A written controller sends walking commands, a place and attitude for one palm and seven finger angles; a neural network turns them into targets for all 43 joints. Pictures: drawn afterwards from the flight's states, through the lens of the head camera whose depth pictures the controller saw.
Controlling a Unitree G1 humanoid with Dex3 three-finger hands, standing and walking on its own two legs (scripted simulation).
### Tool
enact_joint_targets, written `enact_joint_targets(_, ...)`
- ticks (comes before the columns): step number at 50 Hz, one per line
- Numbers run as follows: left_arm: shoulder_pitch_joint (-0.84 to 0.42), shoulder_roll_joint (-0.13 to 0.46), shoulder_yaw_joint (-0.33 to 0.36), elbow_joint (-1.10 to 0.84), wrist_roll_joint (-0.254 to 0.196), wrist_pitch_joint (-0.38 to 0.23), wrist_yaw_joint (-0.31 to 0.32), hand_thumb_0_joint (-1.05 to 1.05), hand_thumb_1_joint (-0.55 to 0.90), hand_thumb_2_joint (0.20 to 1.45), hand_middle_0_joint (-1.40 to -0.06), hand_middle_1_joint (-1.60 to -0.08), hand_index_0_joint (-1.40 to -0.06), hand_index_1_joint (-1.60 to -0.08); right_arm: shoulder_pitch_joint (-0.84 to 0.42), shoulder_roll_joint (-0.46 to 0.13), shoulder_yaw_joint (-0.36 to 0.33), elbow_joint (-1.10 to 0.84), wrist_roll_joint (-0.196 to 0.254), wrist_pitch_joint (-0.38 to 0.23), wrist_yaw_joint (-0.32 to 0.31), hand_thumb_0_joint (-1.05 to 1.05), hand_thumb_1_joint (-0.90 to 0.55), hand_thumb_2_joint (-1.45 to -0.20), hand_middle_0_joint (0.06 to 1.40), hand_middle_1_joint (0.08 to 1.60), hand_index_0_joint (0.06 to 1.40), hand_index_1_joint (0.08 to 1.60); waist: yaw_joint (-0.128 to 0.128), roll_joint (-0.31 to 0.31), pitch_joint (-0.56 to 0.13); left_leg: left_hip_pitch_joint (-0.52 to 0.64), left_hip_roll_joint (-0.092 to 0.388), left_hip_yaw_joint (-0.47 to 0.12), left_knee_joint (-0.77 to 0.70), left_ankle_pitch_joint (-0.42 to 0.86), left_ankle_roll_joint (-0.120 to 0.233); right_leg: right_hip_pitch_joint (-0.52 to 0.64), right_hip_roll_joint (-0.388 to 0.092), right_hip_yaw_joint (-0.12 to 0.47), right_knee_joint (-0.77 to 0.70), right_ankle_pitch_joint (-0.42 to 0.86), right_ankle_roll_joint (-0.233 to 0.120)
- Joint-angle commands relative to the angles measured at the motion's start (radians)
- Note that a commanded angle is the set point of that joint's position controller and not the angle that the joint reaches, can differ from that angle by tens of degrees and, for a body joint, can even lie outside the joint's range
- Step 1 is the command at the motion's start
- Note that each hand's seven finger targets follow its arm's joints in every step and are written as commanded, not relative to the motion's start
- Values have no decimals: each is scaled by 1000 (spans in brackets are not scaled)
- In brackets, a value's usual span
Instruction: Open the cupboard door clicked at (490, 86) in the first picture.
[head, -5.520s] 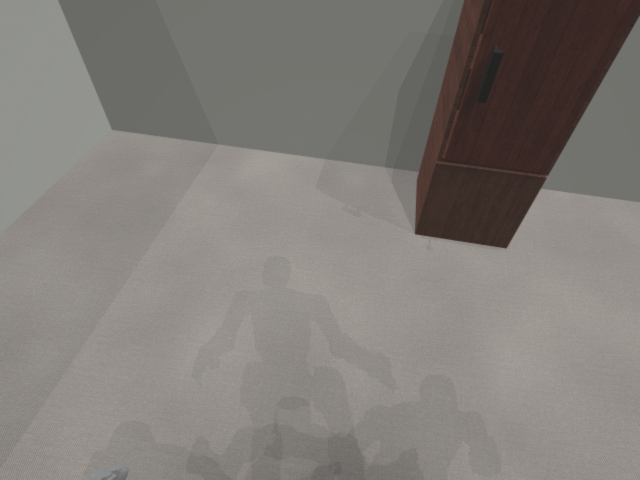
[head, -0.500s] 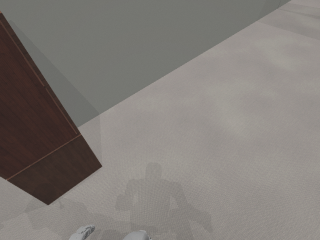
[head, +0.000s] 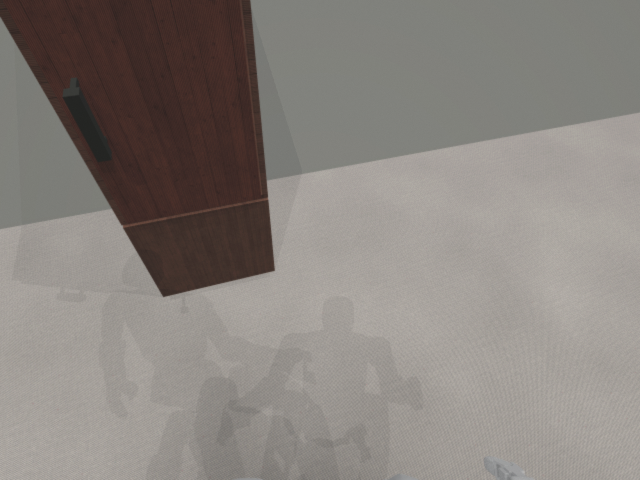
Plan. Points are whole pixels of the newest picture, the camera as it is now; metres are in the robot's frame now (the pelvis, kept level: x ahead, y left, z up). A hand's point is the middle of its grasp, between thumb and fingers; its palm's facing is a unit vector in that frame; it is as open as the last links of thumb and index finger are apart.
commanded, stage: turn to face it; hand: left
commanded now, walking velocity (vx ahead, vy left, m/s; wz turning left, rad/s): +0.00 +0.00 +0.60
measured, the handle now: (89, 120) +0.67 +0.51 +0.00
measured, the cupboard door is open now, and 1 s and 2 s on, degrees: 0 0 0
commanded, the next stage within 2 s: take the last steps up to it in 0.52 s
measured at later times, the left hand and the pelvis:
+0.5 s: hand out of the picture +0.03 +0.18 -0.13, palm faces +0.27 -0.92 -0.28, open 7.4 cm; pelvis +0.00 -0.03 +0.01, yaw +15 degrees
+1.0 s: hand out of the picture -0.03 +0.22 -0.15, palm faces +0.38 -0.90 -0.20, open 7.4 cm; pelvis +0.01 +0.03 +0.02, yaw +20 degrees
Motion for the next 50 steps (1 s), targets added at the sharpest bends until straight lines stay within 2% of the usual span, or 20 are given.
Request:
enact_joint_targets(1,-80,71,13,-120,1,-40,-8,0,900,900,-200,-300,-200,-300,18,-207,-49,-54,-8,-15,-30,0,-900,-900,200,300,200,300,-55,241,-83,102,226,-262,-266,461,130,-150,22,113,135,96,22)
enact_joint_targets(9,-75,43,-1,-137,-8,-51,0,0,900,900,-200,-300,-200,-300,42,-212,-59,-52,-11,-7,-27,0,-900,-900,200,300,200,300,-64,230,-138,111,193,-328,-204,536,143,28,108,91,-216,85,21)
enact_joint_targets(12,20,52,4,-115,-10,-66,4,0,900,900,-200,-300,-200,-300,5,-196,-60,-65,-5,-2,-24,0,-900,-900,200,300,200,300,-9,208,-149,-9,144,-324,-111,445,92,234,124,77,-482,288,12)
enact_joint_targets(13,52,93,12,-108,-2,-79,8,0,900,900,-200,-300,-200,-300,19,-160,-56,-68,3,-4,-20,0,-900,-900,200,300,200,300,3,84,-165,-92,76,-276,-12,293,35,350,47,145,-610,369,-5)
enact_joint_targets(14,66,203,32,-110,17,-90,18,0,900,900,-200,-300,-200,-300,43,-81,-43,-89,9,-3,-14,0,-900,-900,200,300,200,300,6,-230,-170,-287,-71,-112,230,-100,-46,452,-236,440,-690,506,-103)
enact_joint_targets(15,71,226,28,-118,9,-83,19,0,900,900,-200,-300,-200,-300,21,-110,-49,-101,1,2,-19,0,-900,-900,200,300,200,300,18,-245,-166,-284,-56,-141,425,-297,-50,342,-349,500,-693,607,-202)
enact_joint_targets(16,18,174,24,-126,10,-84,22,0,900,900,-200,-300,-200,-300,20,-122,-55,-85,-2,11,-17,0,-900,-900,200,300,200,300,-4,-144,-131,-273,-27,-178,541,-233,-42,268,-299,417,-697,512,-223)
enact_joint_targets(19,-110,101,1,-150,7,-81,21,0,900,900,-200,-300,-200,-300,72,-112,-55,-27,-8,22,-1,0,-900,-900,200,300,200,300,-61,-140,-52,-270,11,-131,627,-83,-61,186,-177,236,-689,438,-172)
enact_joint_targets(21,-86,91,-4,-142,11,-86,20,0,900,900,-200,-300,-200,-300,78,-87,-45,-16,-6,22,2,0,-900,-900,200,300,200,300,-54,-138,-65,-247,6,-96,551,-63,-72,222,-145,161,-672,507,-165)
enact_joint_targets(27,23,134,8,-83,19,-81,19,0,900,900,-200,-300,-200,-300,2,-54,-22,-22,4,14,-3,0,-900,-900,200,300,200,300,6,-153,-91,-153,2,-20,241,-127,-77,307,-178,135,-626,674,-204)
enact_joint_targets(29,21,141,15,-69,20,-78,19,0,900,900,-200,-300,-200,-300,19,-50,-17,-18,9,5,-6,0,-900,-900,200,300,200,300,5,-170,-115,-95,-3,0,130,-128,-68,319,-190,128,-587,719,-204)
enact_joint_targets(31,0,139,14,-59,14,-72,19,0,900,900,-200,-300,-200,-300,88,-48,-13,10,6,-4,-13,0,-900,-900,200,300,200,300,-32,-148,-134,30,-13,17,-44,7,-60,269,-160,97,-528,669,-160)
enact_joint_targets(32,-7,122,11,-52,3,-68,16,0,900,900,-200,-300,-200,-300,135,-62,-12,28,3,-12,-13,0,-900,-900,200,300,200,300,-57,-100,-154,144,-3,9,-173,121,-51,205,-136,68,-482,541,-113)
enact_joint_targets(33,2,75,3,-60,-7,-62,11,0,900,900,-200,-300,-200,-300,173,-128,-24,35,-3,-25,-16,0,-900,-900,200,300,200,300,-74,97,-180,253,111,-140,-266,149,-12,88,-61,15,-351,319,-59)
enact_joint_targets(34,-14,8,-15,-89,-7,-58,1,0,900,900,-200,-300,-200,-300,212,-220,-44,34,-12,-26,-18,0,-900,-900,200,300,200,300,-93,373,-158,293,323,-426,-350,148,87,-122,60,-33,-153,-54,-5)
enact_joint_targets(35,-90,18,-17,-107,5,-55,0,0,900,900,-200,-300,-200,-300,240,-245,-50,45,-17,-18,-22,0,-900,-900,200,300,200,300,-126,324,-97,194,384,-487,-406,4,170,-157,68,46,-17,-102,-25)
enact_joint_targets(37,-115,26,-9,-73,18,-52,-12,0,900,900,-200,-300,-200,-300,186,-167,-27,49,-16,-31,-37,0,-900,-900,200,300,200,300,-95,288,-8,105,292,-433,-463,-214,148,-197,45,106,88,43,-37)
enact_joint_targets(41,-26,4,-19,-4,16,-71,-33,0,900,900,-200,-300,-200,-300,179,-107,-8,58,-7,-62,-46,0,-900,-900,200,300,200,300,-58,191,-18,136,204,-283,-442,-42,136,-160,54,90,81,186,-31)
enact_joint_targets(44,-41,-7,-27,5,14,-78,-32,0,900,900,-200,-300,-200,-300,252,-90,-8,95,-1,-73,-49,0,-900,-900,200,300,200,300,-71,153,-24,209,209,-286,-440,52,161,-176,58,87,4,196,-24)
enact_joint_targets(50,-120,-36,-31,-18,11,-83,-31,0,900,900,-200,-300,-200,-300,311,-82,-14,142,-10,-77,-50,0,-900,-900,200,300,200,300,-89,150,41,169,243,-306,-463,-19,187,-126,53,84,-200,177,-28)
